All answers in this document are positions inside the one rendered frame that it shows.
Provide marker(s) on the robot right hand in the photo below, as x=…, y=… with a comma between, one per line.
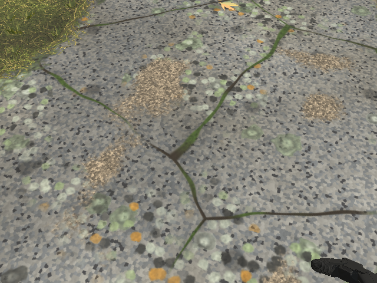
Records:
x=345, y=269

